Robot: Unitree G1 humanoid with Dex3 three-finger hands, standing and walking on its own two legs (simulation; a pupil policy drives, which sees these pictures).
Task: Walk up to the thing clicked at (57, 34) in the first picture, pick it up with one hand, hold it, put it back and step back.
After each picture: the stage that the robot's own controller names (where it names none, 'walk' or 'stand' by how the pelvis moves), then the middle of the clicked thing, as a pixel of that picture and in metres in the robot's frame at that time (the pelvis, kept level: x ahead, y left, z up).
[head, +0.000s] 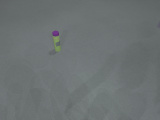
stand; (56, 41) +1.37 +0.29 -0.66
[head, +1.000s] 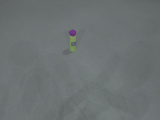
walk; (72, 41) +1.26 +0.13 -0.63
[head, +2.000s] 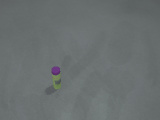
walk; (56, 78) +0.79 +0.19 -0.64
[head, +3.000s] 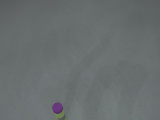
walk; (60, 114) +0.50 +0.22 -0.63
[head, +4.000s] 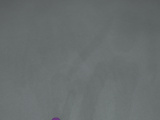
stand; out of the picture +0.40 +0.19 -0.65
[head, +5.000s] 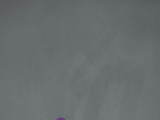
stand; out of the picture +0.41 +0.16 -0.65
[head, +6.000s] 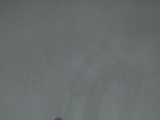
stand; out of the picture +0.41 +0.18 -0.66
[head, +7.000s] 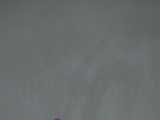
stand; out of the picture +0.41 +0.18 -0.66
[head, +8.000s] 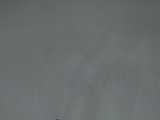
go down; out of the picture +0.40 +0.18 -0.66
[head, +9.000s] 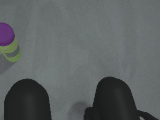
go down; (8, 45) +0.47 +0.26 -0.24
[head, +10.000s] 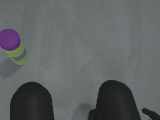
close in; (15, 50) +0.46 +0.26 -0.26
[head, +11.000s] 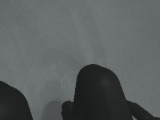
close in; out of the picture +0.44 +0.31 -0.16
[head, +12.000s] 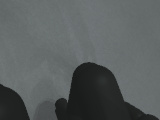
lift; out of the picture +0.43 +0.31 -0.15
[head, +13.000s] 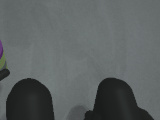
lift; out of the picture +0.35 +0.28 -0.05
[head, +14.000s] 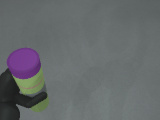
hold; (32, 85) +0.32 +0.16 +0.08
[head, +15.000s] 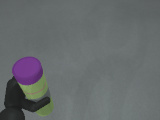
hold; (37, 91) +0.31 +0.16 +0.03
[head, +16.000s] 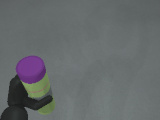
hold; (39, 89) +0.32 +0.15 +0.03
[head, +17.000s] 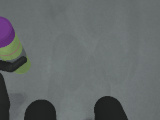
crouch; (11, 51) +0.43 +0.21 -0.03
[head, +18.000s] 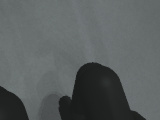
lower; out of the picture +0.43 +0.32 -0.17
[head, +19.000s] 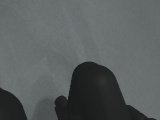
lower; out of the picture +0.44 +0.32 -0.15
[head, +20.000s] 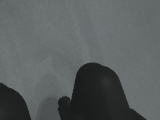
lower; out of the picture +0.42 +0.32 -0.16
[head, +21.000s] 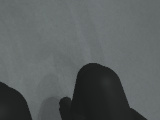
lower; out of the picture +0.42 +0.31 -0.16
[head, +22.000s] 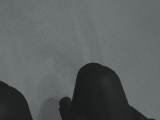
loosen; out of the picture +0.41 +0.30 -0.16
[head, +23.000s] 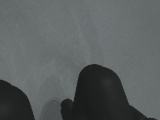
withdraw; out of the picture +0.41 +0.29 -0.16
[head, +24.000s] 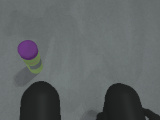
walk; (32, 59) +0.45 +0.24 -0.26
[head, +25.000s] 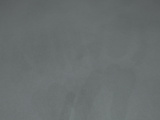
stand; out of the picture +0.37 +0.17 -0.59
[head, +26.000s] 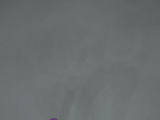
stand; out of the picture +0.39 +0.19 -0.60
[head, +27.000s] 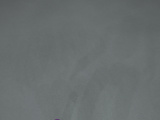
stand; out of the picture +0.39 +0.18 -0.62
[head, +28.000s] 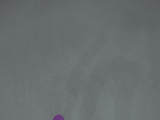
walk; out of the picture +0.41 +0.17 -0.65
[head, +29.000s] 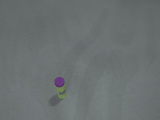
walk; (60, 88) +0.59 +0.17 -0.63
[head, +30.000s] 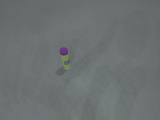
walk; (65, 59) +0.91 +0.22 -0.63
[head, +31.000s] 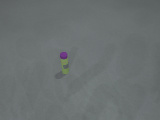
stand; (64, 63) +1.02 +0.19 -0.65
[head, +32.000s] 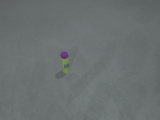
stand; (65, 63) +1.03 +0.18 -0.66
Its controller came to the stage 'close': yes
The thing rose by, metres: 0.69
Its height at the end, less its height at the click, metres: +0.00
